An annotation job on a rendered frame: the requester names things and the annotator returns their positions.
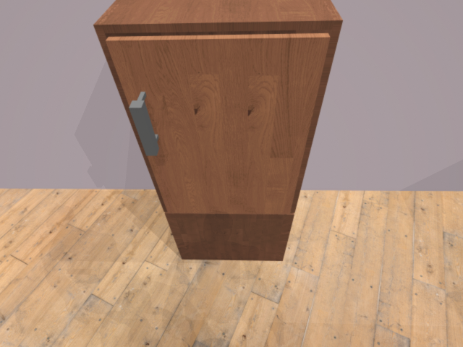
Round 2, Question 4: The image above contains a handle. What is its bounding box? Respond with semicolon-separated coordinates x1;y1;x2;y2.
129;92;159;156

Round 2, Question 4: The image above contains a cupboard door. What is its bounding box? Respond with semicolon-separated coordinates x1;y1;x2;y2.
106;33;330;214

